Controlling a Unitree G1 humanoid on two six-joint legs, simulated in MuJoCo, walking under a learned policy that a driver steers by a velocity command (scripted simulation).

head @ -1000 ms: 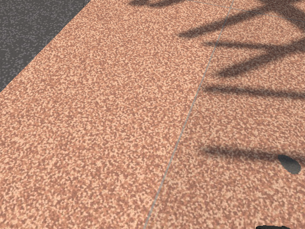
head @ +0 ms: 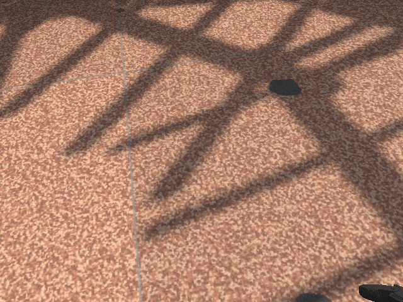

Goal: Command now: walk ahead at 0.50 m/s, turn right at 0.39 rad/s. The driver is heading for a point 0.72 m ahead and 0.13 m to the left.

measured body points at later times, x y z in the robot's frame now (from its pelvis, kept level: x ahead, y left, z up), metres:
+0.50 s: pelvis +0.28 +0.05 +0.00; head +0.31 +0.06 +0.45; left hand +0.49 +0.29 -0.10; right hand +0.27 -0.22 -0.12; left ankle +0.24 +0.15 -0.75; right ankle +0.43 -0.14 -0.69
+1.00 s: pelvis +0.55 -0.01 +0.00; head +0.57 -0.01 +0.45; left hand +0.56 +0.27 -0.12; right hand +0.73 -0.27 -0.11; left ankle +0.67 +0.17 -0.68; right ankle +0.51 -0.11 -0.75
